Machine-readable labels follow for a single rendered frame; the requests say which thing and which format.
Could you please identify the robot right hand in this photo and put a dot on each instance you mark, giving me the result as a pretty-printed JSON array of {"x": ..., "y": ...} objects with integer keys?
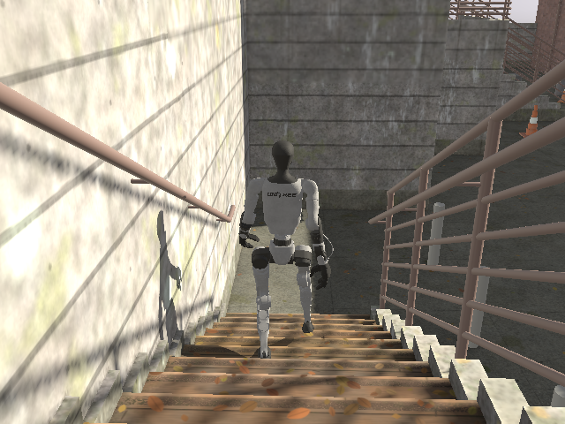
[{"x": 325, "y": 272}]

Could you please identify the left robot forearm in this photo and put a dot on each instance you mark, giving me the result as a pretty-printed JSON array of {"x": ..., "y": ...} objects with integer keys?
[{"x": 244, "y": 228}]

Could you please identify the right robot forearm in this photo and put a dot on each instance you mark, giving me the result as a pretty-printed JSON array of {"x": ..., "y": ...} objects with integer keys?
[{"x": 318, "y": 245}]

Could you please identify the left robot upper arm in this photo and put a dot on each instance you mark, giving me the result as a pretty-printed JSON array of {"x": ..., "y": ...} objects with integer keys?
[{"x": 251, "y": 198}]

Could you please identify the robot right foot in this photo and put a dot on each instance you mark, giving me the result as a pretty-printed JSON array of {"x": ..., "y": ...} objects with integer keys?
[{"x": 307, "y": 327}]

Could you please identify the right robot thigh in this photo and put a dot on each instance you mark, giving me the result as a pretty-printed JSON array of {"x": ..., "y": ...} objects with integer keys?
[{"x": 302, "y": 259}]

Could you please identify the right robot upper arm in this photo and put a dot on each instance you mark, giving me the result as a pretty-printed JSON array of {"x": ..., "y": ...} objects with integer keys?
[{"x": 312, "y": 203}]

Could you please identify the robot left hand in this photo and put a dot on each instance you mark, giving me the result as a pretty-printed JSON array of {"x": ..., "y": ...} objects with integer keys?
[{"x": 243, "y": 242}]

